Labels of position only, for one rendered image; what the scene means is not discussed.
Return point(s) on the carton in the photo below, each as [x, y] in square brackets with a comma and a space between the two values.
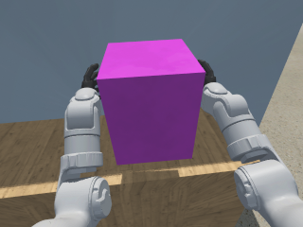
[151, 94]

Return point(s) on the robot right upper arm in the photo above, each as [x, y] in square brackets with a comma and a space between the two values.
[268, 188]

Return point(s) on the robot left hand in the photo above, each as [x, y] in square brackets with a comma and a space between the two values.
[90, 75]

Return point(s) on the pedestal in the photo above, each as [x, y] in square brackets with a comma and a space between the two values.
[196, 192]

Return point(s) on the robot right forearm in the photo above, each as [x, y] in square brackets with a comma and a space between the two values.
[244, 140]

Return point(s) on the robot right hand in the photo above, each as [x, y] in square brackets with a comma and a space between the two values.
[209, 74]

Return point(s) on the robot left forearm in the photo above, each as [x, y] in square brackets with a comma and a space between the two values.
[81, 133]

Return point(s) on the robot left upper arm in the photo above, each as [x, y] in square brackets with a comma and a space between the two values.
[80, 202]

